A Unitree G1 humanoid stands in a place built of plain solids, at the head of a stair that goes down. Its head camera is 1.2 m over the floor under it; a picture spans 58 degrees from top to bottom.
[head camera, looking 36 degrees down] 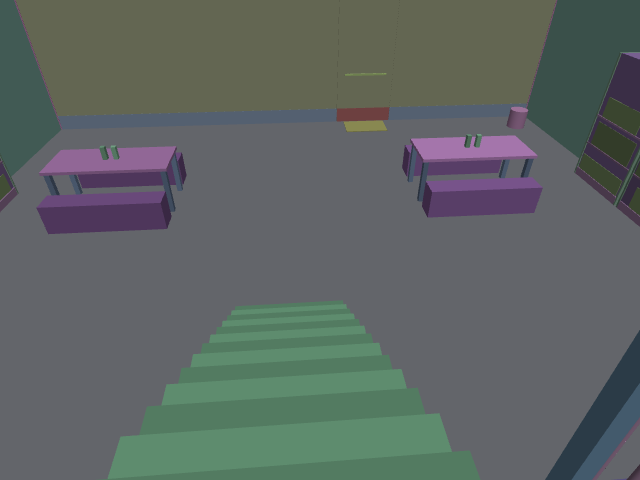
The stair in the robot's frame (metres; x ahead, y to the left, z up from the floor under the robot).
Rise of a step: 0.17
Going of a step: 0.24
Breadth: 1.22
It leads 4 degrees to the left of straight ahead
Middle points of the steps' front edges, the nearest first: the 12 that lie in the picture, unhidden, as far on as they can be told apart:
0.69 0.12 -0.17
0.93 0.14 -0.35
1.17 0.16 -0.52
1.40 0.18 -0.70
1.64 0.20 -0.87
1.88 0.21 -1.04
2.12 0.23 -1.22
2.36 0.25 -1.39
2.60 0.27 -1.57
2.83 0.29 -1.74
3.07 0.31 -1.91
3.31 0.33 -2.09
